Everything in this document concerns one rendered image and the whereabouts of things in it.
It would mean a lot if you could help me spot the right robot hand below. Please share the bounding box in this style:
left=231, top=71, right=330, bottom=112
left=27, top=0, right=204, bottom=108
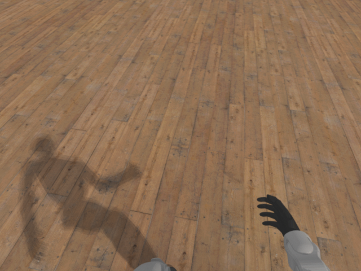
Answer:
left=257, top=194, right=300, bottom=236

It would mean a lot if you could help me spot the right robot forearm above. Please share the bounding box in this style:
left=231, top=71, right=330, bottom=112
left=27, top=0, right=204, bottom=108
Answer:
left=284, top=230, right=330, bottom=271

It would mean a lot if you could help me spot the robot left shin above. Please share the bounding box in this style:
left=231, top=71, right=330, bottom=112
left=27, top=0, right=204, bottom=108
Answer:
left=151, top=258, right=165, bottom=264

